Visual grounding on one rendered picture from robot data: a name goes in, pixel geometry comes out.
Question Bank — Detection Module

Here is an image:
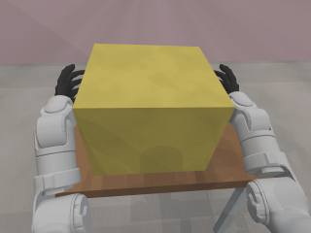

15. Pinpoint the carton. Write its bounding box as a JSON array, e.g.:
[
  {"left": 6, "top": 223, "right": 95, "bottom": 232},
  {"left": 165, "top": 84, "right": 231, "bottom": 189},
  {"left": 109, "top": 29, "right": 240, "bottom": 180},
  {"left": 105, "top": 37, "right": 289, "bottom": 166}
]
[{"left": 72, "top": 43, "right": 235, "bottom": 176}]

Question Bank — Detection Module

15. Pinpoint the robot right upper arm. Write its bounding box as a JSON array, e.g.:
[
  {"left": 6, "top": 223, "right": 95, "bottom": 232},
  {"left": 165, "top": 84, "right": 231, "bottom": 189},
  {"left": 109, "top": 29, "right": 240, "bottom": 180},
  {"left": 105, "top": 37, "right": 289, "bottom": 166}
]
[{"left": 246, "top": 177, "right": 311, "bottom": 233}]

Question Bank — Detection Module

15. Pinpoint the left robot forearm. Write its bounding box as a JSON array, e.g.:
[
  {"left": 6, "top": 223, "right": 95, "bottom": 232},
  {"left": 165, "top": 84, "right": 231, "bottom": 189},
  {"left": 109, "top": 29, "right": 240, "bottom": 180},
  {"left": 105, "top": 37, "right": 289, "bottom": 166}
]
[{"left": 31, "top": 95, "right": 81, "bottom": 233}]

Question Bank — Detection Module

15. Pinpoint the robot left upper arm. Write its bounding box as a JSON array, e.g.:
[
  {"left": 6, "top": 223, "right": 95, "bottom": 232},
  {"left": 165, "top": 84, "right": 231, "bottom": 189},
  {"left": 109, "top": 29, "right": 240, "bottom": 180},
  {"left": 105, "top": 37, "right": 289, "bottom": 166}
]
[{"left": 33, "top": 193, "right": 92, "bottom": 233}]

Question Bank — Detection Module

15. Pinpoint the robot right hand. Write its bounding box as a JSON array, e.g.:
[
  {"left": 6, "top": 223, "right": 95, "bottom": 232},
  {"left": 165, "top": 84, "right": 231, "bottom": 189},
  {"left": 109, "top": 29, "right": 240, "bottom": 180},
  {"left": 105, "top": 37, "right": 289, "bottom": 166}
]
[{"left": 213, "top": 64, "right": 239, "bottom": 94}]

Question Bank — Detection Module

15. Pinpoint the table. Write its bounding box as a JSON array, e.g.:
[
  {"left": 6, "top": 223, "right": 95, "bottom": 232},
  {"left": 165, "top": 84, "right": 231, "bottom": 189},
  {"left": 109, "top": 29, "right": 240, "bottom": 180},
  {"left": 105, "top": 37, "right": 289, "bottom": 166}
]
[{"left": 54, "top": 122, "right": 274, "bottom": 233}]

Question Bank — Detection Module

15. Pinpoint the robot left hand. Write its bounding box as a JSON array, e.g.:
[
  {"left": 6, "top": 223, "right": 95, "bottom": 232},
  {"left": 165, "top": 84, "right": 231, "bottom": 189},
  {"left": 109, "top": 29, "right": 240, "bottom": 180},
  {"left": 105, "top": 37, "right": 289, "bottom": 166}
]
[{"left": 54, "top": 64, "right": 85, "bottom": 104}]

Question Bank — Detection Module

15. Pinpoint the right robot forearm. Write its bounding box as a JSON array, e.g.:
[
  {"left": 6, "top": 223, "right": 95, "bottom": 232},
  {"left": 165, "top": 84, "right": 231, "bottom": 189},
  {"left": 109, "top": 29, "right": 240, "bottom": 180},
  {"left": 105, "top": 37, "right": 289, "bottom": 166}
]
[{"left": 228, "top": 91, "right": 310, "bottom": 215}]

